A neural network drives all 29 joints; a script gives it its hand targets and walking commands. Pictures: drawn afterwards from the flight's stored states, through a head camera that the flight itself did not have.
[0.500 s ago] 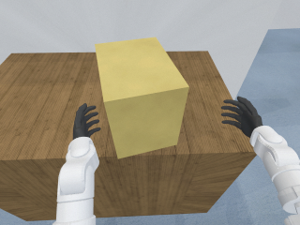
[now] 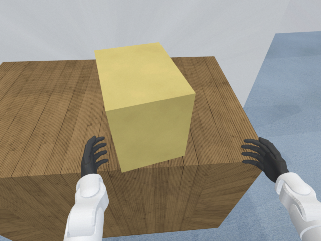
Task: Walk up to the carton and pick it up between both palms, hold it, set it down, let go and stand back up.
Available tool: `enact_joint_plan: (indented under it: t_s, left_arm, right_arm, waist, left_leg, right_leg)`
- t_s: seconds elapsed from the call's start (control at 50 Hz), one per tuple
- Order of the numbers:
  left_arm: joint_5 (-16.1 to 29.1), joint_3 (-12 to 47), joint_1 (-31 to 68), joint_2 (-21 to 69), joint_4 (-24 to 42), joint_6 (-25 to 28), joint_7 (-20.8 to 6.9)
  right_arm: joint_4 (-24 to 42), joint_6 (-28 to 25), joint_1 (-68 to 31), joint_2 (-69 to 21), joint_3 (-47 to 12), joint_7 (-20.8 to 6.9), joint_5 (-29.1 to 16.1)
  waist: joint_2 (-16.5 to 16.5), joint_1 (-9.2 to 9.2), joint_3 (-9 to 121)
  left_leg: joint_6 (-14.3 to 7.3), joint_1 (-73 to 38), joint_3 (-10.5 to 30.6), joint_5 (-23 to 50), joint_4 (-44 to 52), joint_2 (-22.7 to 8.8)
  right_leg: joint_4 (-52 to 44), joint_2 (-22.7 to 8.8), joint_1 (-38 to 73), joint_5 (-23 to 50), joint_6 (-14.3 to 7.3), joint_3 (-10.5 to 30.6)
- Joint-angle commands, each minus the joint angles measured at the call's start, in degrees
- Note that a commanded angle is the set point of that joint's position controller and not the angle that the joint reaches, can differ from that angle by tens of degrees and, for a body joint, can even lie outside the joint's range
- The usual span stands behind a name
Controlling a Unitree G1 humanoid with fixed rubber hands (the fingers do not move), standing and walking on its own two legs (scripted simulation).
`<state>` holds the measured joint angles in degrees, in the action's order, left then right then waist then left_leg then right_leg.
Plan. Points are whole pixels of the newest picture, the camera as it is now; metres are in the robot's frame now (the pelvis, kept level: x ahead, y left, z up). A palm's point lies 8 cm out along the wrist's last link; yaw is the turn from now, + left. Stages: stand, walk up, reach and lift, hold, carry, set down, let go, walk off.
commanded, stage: set down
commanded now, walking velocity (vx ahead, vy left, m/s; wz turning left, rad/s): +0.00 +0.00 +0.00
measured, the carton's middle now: (141, 105) +0.48 +0.10 +0.08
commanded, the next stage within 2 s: let go in 1.24 s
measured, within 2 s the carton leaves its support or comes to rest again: neither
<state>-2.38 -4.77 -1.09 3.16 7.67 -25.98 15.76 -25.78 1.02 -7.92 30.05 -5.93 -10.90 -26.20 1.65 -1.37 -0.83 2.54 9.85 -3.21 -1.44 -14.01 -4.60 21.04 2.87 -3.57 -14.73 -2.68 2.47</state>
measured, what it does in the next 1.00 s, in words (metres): stands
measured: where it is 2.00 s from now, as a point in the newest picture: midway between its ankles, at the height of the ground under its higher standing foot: outside the picture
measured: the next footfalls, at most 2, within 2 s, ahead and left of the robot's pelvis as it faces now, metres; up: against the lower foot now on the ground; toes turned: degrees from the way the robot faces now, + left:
none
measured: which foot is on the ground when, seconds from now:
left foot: down 0.00-1.00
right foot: down 0.00-1.00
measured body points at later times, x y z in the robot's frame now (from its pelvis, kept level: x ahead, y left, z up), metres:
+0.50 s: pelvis +0.01 +0.01 +0.00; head +0.01 +0.03 +0.45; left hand +0.24 +0.23 +0.00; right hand +0.26 -0.25 +0.00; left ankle +0.07 +0.16 -0.75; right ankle -0.04 -0.09 -0.75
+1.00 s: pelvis +0.02 +0.02 +0.00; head +0.01 +0.04 +0.45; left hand +0.22 +0.23 -0.04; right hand +0.21 -0.22 -0.04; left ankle +0.07 +0.16 -0.75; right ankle -0.04 -0.09 -0.75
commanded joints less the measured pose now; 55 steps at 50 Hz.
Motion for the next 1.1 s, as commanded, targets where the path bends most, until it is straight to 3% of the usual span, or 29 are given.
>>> enact_joint_plan:
  t_s: [0.0, 0.06, 0.08, 0.14, 0.16, 0.2, 0.24, 0.28, 0.32, 0.44, 0.46, 0.48, 0.5, 0.52, 0.54, 0.56, 0.58, 0.62, 0.72, 0.76, 0.8, 0.82, 0.86, 0.88, 0.94, 0.96, 0.98, 1.0, 1.08]
  left_arm:
    - [0.89, 2.02, 12.7, -1.94, 11.97, 4.81, 0.85]
    - [0.34, 0.66, 4.03, -1.39, 3.92, 5.21, 0.89]
    - [0.58, 1.0, 5.19, -1.55, 4.19, 5.36, -0.29]
    - [1.8, 1.96, 14.98, -4.83, 6.38, 6.35, -0.22]
    - [1.27, 1.32, 5.01, -2.91, 10.3, 7.93, 0.66]
    - [-1.02, 0.43, -0.67, -2.41, -0.23, 7.5, -1.84]
    - [-0.29, 0.49, 5.49, -4.58, 7.14, 9.91, -0.39]
    - [-2.58, -1.33, -1.32, -4.63, -4.21, 10.7, -2.44]
    - [-1.03, -0.04, 2.84, -4.28, 2.17, 12.6, -1.45]
    - [-0.69, 2.84, 4.83, -4.2, 2.95, 15.99, -1.35]
    - [-0.56, 2.79, 1.57, -3.45, 3.46, 16.58, -0.34]
    - [-1.26, 3.62, 1.22, -2.25, -0.07, 16.39, -0.28]
    - [-3.5, 1.03, -3.76, -4.12, -15.73, 13.49, -3.52]
    - [-1.43, 1.08, 5.05, -6.06, -0.85, 14.73, -2.62]
    - [-0.65, 2.94, -1.02, -3.9, 2.04, 15.28, -1.59]
    - [-1.35, 3.1, -4.36, -3.45, -4.92, 14.8, -2.49]
    - [-1.91, 1.22, -2.56, -5.08, -0.44, 16.14, -2.06]
    - [-2.55, 1.16, -2.78, -5.35, -11.65, 14.6, -3.99]
    - [-1.1, 1.16, -0.27, -5.67, -6.31, 17.1, -2.76]
    - [-1.35, 0.91, -3.54, -7.64, -15.27, 15.53, -5.36]
    - [-0.34, 0.35, -0.7, -9.09, -6.89, 17.49, -5.36]
    - [-0.2, 1.1, -1.57, -8.88, -14.48, 17.21, -6.2]
    - [-1.25, -0.42, -4.61, -10.68, -16.35, 17.88, -7.64]
    - [-0.18, 0.78, -3.23, -9.49, -8.01, 19.67, -6.41]
    - [-1.87, -0.78, -6.88, -10.02, -15.05, 20.81, -7.5]
    - [-2.59, 0.13, -9.1, -8.35, -21.78, 19.69, -8.77]
    - [-1.81, -0.17, -7.29, -9.84, -15.91, 20.52, -8.68]
    - [-1.58, 0.41, -8.72, -9.73, -21.76, 19.92, -9.47]
    - [0.62, 2.57, -7.0, -8.2, -13.24, 24.17, -7.73]
  right_arm:
    - [10.5, -3.66, -16.05, 13.07, 5.73, -0.78, -0.51]
    - [7.81, -2.14, -7.16, 9.97, 5.23, -0.61, 0.63]
    - [6.73, -2.48, -7.55, 12.17, 5.72, -0.63, 1.46]
    - [11.18, -2.8, -17.86, 13.9, 7.63, -0.39, 2.26]
    - [9.75, -3.38, -7.63, 12.55, 5.88, -1.17, 0.18]
    - [4.57, -3.2, -1.34, 9.76, 4.13, -0.32, 2.85]
    - [8.25, -5.03, -7.91, 13.79, 7.47, -1.41, 2.37]
    - [1.45, -5.23, 0.27, 11.04, 7.07, -0.73, 6.08]
    - [6.62, -6.38, -3.35, 10.28, 6.1, -1.2, 4.33]
    - [4.29, -8.49, -1.6, 12.38, 7.2, -1.51, 6.15]
    - [6.05, -9.28, 0.99, 10.38, 6.25, -1.93, 4.55]
    - [2.29, -8.78, 3.0, 10.61, 8.09, -2.07, 5.94]
    - [-6.33, -6.2, 10.84, 5.61, 6.0, -0.32, 9.29]
    - [5.49, -7.56, -0.06, 9.97, 6.31, -0.86, 6.92]
    - [5.39, -8.27, 5.14, 9.46, 7.58, -1.07, 5.3]
    - [2.34, -7.79, 8.97, 7.54, 7.07, -0.3, 6.72]
    - [7.14, -8.77, 6.6, 8.49, 7.44, -0.73, 6.27]
    - [-1.18, -6.83, 10.67, 7.25, 7.29, -0.13, 9.04]
    - [5.94, -7.72, 7.55, 6.83, 8.36, -0.85, 8.43]
    - [4.18, -6.15, 11.36, 2.08, 6.2, 0.73, 10.54]
    - [9.81, -7.2, 9.92, 1.82, 7.04, 1.33, 10.09]
    - [4.44, -6.59, 11.91, -0.45, 6.55, 2.12, 11.59]
    - [4.31, -7.17, 13.77, -2.14, 5.64, 3.15, 13.42]
    - [7.65, -8.81, 11.84, 0.36, 6.95, 2.38, 11.74]
    - [3.14, -9.99, 14.84, -1.69, 7.65, 3.15, 14.16]
    - [-0.82, -9.14, 16.48, -2.99, 6.91, 3.98, 15.61]
    - [3.11, -9.78, 14.11, -2.15, 7.82, 4.09, 15.6]
    - [-0.77, -8.97, 16.02, -4.12, 6.75, 4.55, 16.1]
    - [1.07, -11.92, 14.9, -4.37, 7.94, 3.3, 15.19]
  waist:
    - [3.06, -0.66, 12.25]
    - [6.27, -2.27, 9.24]
    - [7.29, -0.46, 7.86]
    - [3.47, -0.69, 13.55]
    - [2.6, -3.08, 12.57]
    - [5.36, -0.4, 7.1]
    - [1.67, -1.85, 12.54]
    - [6.81, -0.12, 6.61]
    - [5.01, -3.42, 11.82]
    - [1.68, 0.56, 13.28]
    - [1.52, -1.43, 13.69]
    - [1.14, 0.55, 11.37]
    - [5.05, 2.52, 1.27]
    - [1.97, 0.23, 9.51]
    - [1.41, 0.28, 11.05]
    - [2.99, 1.6, 8.16]
    - [2.35, -0.59, 10.68]
    - [3.1, 2.16, 3.56]
    - [2.94, -0.07, 4.57]
    - [5.67, 0.67, 0.95]
    - [2.96, -1.72, 6.59]
    - [3.64, 0.78, 2.09]
    - [3.62, -0.57, 3.32]
    - [0.96, -0.94, 7.38]
    - [0.77, -1.09, 3.62]
    - [2.28, 1.33, -0.41]
    - [1.02, -0.63, 3.38]
    - [2.34, 0.11, 0.68]
    - [-0.85, -0.01, 7.1]
  left_leg:
    - [-3.78, -19.56, 3.71, -0.28, -3.27, 3.67]
    - [-5.01, -17.99, 2.21, -2.38, -3.11, 3.93]
    - [-4.45, -19.28, 2.94, -1.89, -2.39, 3.83]
    - [-4.19, -17.56, 2.59, -1.49, -2.07, 3.91]
    - [-3.81, -19.33, 2.55, 1.82, -2.56, 3.99]
    - [-4.21, -21.26, 2.75, 2.02, -1.91, 4.34]
    - [-3.44, -20.61, 3.11, 4.6, -1.87, 3.45]
    - [-4.04, -19.38, 2.39, 1.59, -1.29, 4.28]
    - [-4.13, -18.74, 2.54, 2.19, -0.92, 4.43]
    - [-2.78, -21.42, 3.24, 5.9, -2.36, 3.96]
    - [-2.76, -20.86, 2.99, 5.63, -3.07, 3.99]
    - [-2.76, -19.4, 2.92, 3.11, -2.95, 3.9]
    - [-4.13, -18.68, 1.49, -4.02, -2.58, 5.17]
    - [-3.29, -20.11, 3.27, -0.17, -2.97, 3.9]
    - [-3.01, -20.92, 2.99, 3.16, -3.69, 4.14]
    - [-3.19, -20.51, 2.94, 3.38, -3.78, 4.38]
    - [-2.85, -20.81, 3.36, 5.97, -3.33, 3.82]
    - [-3.57, -19.96, 2.99, 1.58, -2.93, 4.37]
    - [-2.88, -18.97, 2.93, -0.02, -2.98, 4.13]
    - [-3.5, -18.75, 2.02, -3.37, -3.35, 4.92]
    - [-2.99, -19.64, 2.47, 1.58, -4.26, 4.76]
    - [-2.99, -18.71, 1.83, -0.3, -4.26, 5.26]
    - [-3.02, -19.24, 1.52, 0.65, -4.18, 5.36]
    - [-2.23, -21.06, 2.54, 5.53, -4.35, 4.61]
    - [-2.47, -20.85, 2.24, 5.63, -5.05, 4.56]
    - [-2.43, -20.96, 1.78, 4.14, -4.62, 4.87]
    - [-2.53, -22.25, 1.89, 5.93, -4.48, 4.47]
    - [-2.78, -21.73, 1.36, 4.58, -4.55, 4.64]
    - [-1.82, -23.96, 2.12, 11.5, -6.8, 4.12]
  right_leg:
    - [-6.1, -1.04, -17.45, 16.73, 1.39, 2.14]
    - [-6.66, -1.71, -17.27, 16.63, 1.49, 3.37]
    - [-7.1, -1.96, -17.71, 17.6, 1.6, 3.52]
    - [-6.22, -1.57, -17.77, 18.57, 1.21, 2.68]
    - [-5.61, -0.51, -15.67, 20.13, 1.33, 1.36]
    - [-7.9, -1.98, -15.54, 22.98, 1.32, 3.04]
    - [-6.23, -0.9, -16.06, 22.94, 1.05, 1.41]
    - [-8.47, -2.01, -15.37, 23.97, 0.81, 3.06]
    - [-7.24, -1.33, -14.26, 23.6, 1.02, 2.69]
    - [-6.31, -0.18, -15.81, 20.83, 0.5, 0.14]
    - [-6.73, -0.13, -15.79, 20.2, 0.18, -0.01]
    - [-6.98, -0.26, -16.37, 16.3, -0.18, -0.02]
    - [-9.19, -1.91, -17.38, 12.7, 0.84, 1.99]
    - [-7.31, -1.46, -16.71, 11.97, 0.84, 1.49]
    - [-6.89, -0.53, -16.83, 15.63, 0.62, 0.09]
    - [-7.3, -0.44, -16.23, 18.16, 0.45, 0.31]
    - [-7.17, -0.65, -14.71, 20.08, 0.4, 0.07]
    - [-8.69, -1.34, -15.67, 15.28, 0.26, 0.77]
    - [-9.92, -1.29, -17.18, 6.51, 0.09, 0.35]
    - [-11.11, -2.69, -17.71, 6.59, 0.83, 2.14]
    - [-9.57, -2.39, -16.06, 11.67, 1.03, 1.55]
    - [-9.77, -2.94, -17.63, 11.37, 0.92, 2.5]
    - [-10.34, -3.53, -15.19, 15.13, 1.16, 2.41]
    - [-8.5, -2.43, -15.36, 16.49, 1.24, -0.12]
    - [-9.0, -2.71, -16.22, 18.16, 0.91, 0.01]
    - [-9.85, -2.46, -17.03, 17.61, 1.25, -0.03]
    - [-9.8, -2.12, -16.36, 17.23, 1.01, -0.93]
    - [-10.45, -2.21, -17.69, 15.89, 1.02, -0.68]
    - [-8.87, -1.18, -19.67, 16.06, 0.39, -2.49]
